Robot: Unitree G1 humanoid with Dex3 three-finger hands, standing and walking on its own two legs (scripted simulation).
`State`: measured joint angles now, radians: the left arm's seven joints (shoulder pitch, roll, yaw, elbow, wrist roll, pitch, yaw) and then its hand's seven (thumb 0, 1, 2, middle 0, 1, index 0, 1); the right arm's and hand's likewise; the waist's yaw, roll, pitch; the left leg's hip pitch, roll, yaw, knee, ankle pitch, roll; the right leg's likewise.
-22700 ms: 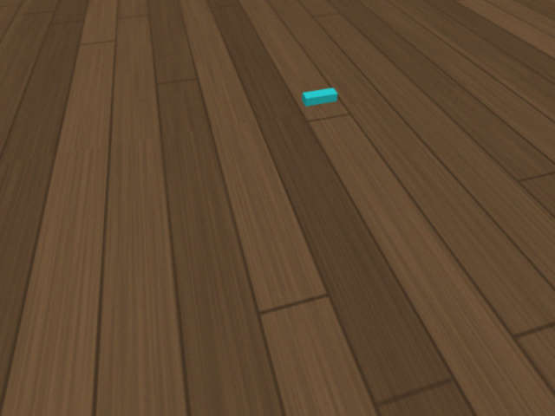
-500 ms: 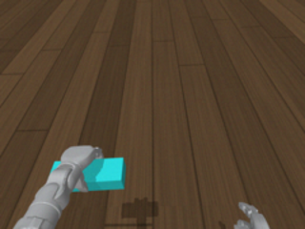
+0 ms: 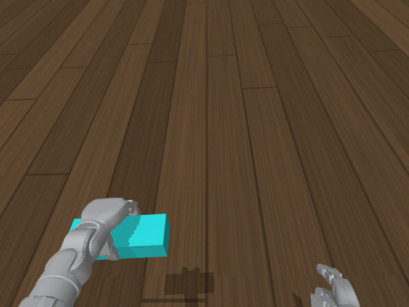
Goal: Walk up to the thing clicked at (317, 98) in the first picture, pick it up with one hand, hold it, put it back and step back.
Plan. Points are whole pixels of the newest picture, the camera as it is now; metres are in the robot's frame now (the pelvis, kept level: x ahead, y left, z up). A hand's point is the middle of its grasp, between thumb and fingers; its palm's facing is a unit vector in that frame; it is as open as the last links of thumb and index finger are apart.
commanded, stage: hold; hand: left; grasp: from above
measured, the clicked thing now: (119, 237) +0.29 +0.22 -0.08
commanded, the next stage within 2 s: crouch in 0.26 s
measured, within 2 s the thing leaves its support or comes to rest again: neither
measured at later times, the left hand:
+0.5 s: hand (113, 228) +0.29 +0.23 -0.04, palm faces -0.47 -0.04 -0.88, open 10.4 cm
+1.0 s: hand (140, 240) +0.34 +0.22 -0.23, palm faces -0.42 +0.06 -0.91, open 10.4 cm
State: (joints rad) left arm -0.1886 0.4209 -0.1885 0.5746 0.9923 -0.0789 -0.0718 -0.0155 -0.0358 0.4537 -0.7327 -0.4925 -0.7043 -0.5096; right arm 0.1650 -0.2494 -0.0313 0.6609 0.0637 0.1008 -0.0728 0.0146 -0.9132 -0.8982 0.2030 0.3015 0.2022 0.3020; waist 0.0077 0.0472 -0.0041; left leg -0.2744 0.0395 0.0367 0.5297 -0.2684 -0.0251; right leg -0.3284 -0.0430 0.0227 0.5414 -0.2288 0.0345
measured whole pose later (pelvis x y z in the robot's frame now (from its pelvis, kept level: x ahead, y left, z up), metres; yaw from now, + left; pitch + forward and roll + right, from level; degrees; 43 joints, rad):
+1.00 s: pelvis -0.03 +0.01 -0.12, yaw +1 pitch +23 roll -1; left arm -0.60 0.38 -0.14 1.17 1.22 -0.10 0.38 -0.02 -0.04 0.46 -0.74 -0.47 -0.71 -0.48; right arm 0.24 -0.27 -0.09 0.73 -0.03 0.06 -0.02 0.01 -0.91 -0.90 0.20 0.30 0.20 0.30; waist -0.11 0.01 -0.15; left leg -1.17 0.04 -0.02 1.30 -0.54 -0.02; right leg -1.19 -0.04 0.01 1.25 -0.46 0.05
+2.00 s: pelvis -0.07 +0.01 -0.38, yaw -1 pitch +38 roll -5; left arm -1.05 0.60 0.01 1.46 1.29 -0.16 0.37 -0.01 -0.02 0.47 -0.70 -0.51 -0.67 -0.53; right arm 0.20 -0.26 0.00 0.73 -0.13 -0.05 0.12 0.01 -0.91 -0.90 0.20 0.30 0.20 0.30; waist -0.29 0.02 -0.08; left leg -2.18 0.00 -0.11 2.24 -0.72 -0.03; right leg -2.17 -0.03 0.01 2.15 -0.63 0.06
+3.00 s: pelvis -0.07 +0.02 -0.45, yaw -5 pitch +35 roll -10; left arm -1.14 0.77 0.06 1.60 1.37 -0.19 0.48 -0.01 -0.02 0.45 -0.69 -0.55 -0.67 -0.54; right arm 0.20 -0.29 0.12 0.70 -0.20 -0.10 0.19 0.00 -0.92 -0.90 0.20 0.30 0.20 0.30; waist -0.38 -0.02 0.05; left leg -2.36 -0.02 -0.17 2.47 -0.72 -0.02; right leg -2.31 -0.01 -0.02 2.32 -0.62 0.07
